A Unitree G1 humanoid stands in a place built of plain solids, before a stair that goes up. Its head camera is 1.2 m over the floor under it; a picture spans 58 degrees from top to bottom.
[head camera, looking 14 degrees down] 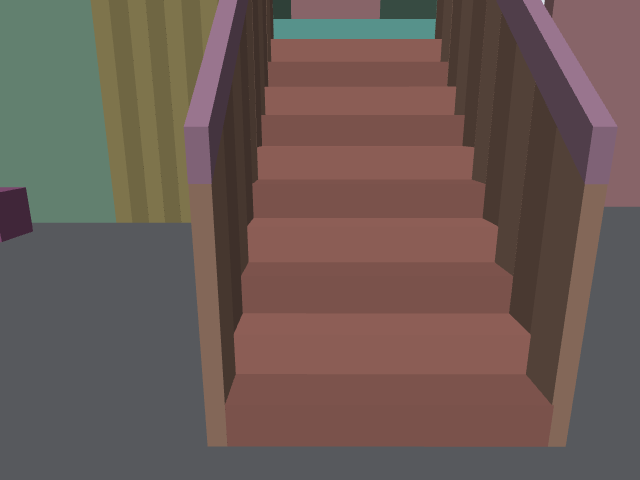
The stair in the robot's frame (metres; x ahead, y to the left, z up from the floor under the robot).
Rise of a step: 0.19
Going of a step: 0.22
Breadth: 1.25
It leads straight ahead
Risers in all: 11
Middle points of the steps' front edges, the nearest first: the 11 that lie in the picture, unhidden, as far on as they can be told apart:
1.45 -0.26 0.19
1.67 -0.26 0.37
1.89 -0.26 0.56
2.11 -0.26 0.74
2.33 -0.26 0.93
2.55 -0.26 1.12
2.77 -0.26 1.30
2.99 -0.26 1.49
3.21 -0.26 1.67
3.43 -0.27 1.86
3.64 -0.27 2.05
